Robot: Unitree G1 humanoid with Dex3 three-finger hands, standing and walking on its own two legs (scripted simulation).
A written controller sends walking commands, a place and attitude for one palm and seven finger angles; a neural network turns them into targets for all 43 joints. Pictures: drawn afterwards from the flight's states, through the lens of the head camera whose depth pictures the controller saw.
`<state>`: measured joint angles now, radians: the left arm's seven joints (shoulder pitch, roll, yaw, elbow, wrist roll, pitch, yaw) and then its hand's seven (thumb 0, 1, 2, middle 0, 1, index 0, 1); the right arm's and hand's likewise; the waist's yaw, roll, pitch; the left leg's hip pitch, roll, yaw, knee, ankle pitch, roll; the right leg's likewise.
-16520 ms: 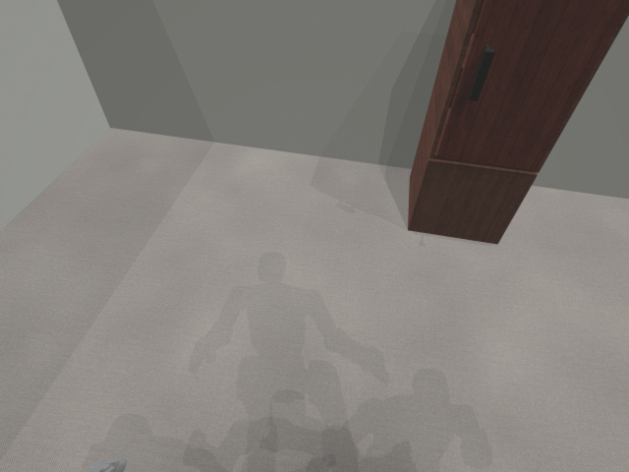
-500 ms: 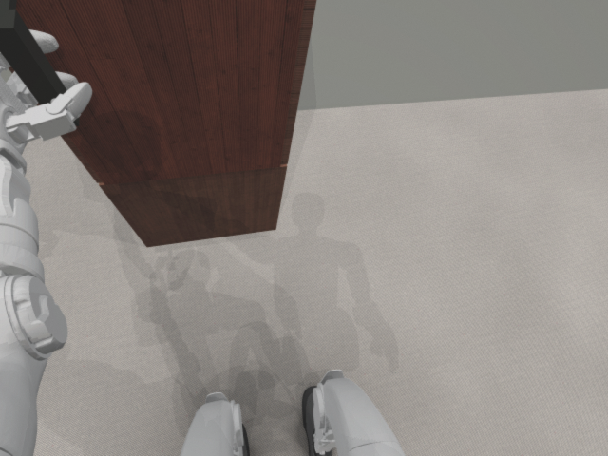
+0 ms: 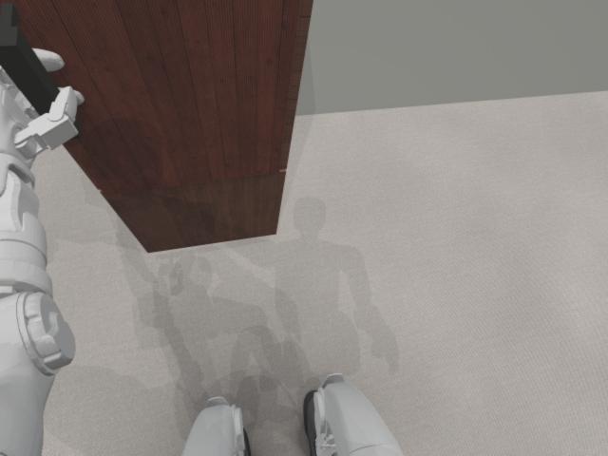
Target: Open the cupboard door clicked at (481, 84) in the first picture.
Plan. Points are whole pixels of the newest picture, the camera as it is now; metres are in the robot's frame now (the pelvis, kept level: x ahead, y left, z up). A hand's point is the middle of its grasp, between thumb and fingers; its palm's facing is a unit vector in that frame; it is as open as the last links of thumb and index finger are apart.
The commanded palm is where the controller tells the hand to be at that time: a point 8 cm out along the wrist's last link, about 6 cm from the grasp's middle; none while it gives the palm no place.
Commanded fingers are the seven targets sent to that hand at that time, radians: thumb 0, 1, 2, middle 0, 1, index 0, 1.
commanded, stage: pull the door open along its arc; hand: left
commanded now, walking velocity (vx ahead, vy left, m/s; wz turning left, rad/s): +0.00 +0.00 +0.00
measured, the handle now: (42, 77) +0.57 +0.27 +0.07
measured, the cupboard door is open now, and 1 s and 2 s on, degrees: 2 54 56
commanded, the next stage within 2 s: open thumb and fingers to let go in 0.80 s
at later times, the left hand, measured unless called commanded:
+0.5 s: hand (133, 216) +0.39 +0.15 +0.06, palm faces +0.36 -0.93 +0.09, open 6.6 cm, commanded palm +0.33 +0.18 +0.06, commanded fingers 0.00 0.90 0.90 -0.40 -1.35 -0.40 -1.35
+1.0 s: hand (246, 267) +0.32 +0.04 +0.06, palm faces +0.48 -0.88 -0.04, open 6.6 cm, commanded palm +0.27 +0.09 +0.06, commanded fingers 0.00 0.48 0.72 -0.37 -1.30 -0.37 -1.30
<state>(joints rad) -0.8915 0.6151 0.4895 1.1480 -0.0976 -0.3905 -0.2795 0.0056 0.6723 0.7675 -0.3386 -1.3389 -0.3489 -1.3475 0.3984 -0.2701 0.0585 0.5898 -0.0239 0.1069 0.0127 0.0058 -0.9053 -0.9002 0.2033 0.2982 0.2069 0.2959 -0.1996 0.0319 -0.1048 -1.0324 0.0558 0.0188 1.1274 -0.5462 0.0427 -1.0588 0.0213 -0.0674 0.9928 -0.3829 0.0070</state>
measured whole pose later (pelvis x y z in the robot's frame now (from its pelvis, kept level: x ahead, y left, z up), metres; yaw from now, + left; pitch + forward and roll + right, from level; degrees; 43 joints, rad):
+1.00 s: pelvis +0.01 -0.06 +0.02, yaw +5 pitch +14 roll +1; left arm -0.05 -0.12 -0.17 0.32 0.12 -0.30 0.64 0.03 0.61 0.73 -0.32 -1.31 -0.33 -1.33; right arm 0.17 -0.18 0.00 0.61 -0.08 -0.02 0.02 0.01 -0.91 -0.90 0.20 0.30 0.20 0.30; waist -0.01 0.02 -0.15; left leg -0.72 0.02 -0.02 0.98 -0.50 -0.04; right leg -0.79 -0.01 -0.10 0.98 -0.44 -0.07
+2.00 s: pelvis -0.02 -0.02 +0.01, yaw +5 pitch +13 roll -1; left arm -0.10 0.04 -0.24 0.36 0.07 -0.42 0.19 -0.01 -0.50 0.30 -0.26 -0.41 -0.18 -0.43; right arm 0.22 -0.20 0.00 0.57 -0.04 -0.03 0.01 0.01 -0.91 -0.90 0.20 0.30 0.21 0.30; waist 0.00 0.04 -0.12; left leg -0.78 -0.01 0.00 1.06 -0.51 0.02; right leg -0.83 -0.04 -0.08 1.03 -0.42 -0.02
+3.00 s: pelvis +0.01 -0.04 +0.00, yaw +5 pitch +15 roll +0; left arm 0.52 0.12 -0.05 -0.18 -0.12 -0.40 -0.06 -0.01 -0.50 0.30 -0.16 -0.30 -0.16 -0.31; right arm 0.25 -0.23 0.01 0.42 0.00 -0.07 -0.02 0.02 -0.90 -0.90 0.20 0.30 0.20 0.30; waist 0.02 0.03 -0.15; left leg -0.82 0.01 -0.02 1.13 -0.58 -0.01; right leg -0.87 -0.02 -0.10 1.11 -0.50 -0.05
